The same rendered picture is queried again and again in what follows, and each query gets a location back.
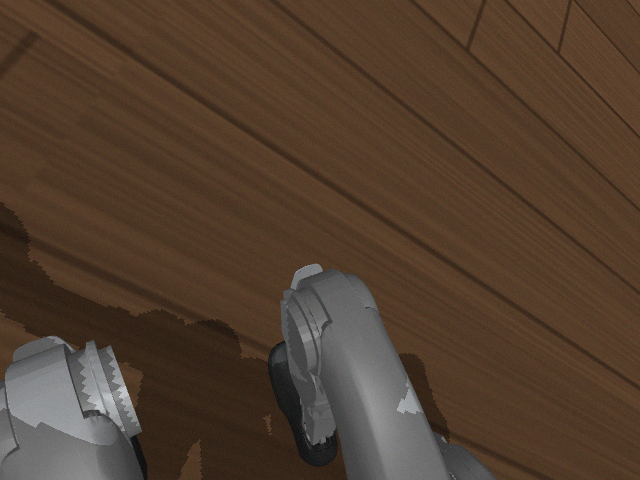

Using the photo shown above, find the right robot foot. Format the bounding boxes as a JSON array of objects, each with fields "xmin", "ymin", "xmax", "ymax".
[{"xmin": 268, "ymin": 341, "xmax": 337, "ymax": 467}]

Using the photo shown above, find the right robot hand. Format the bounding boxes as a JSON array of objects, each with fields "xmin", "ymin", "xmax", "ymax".
[{"xmin": 432, "ymin": 431, "xmax": 498, "ymax": 480}]

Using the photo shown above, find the left robot foot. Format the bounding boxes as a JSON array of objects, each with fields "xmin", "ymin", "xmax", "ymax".
[{"xmin": 130, "ymin": 435, "xmax": 147, "ymax": 480}]

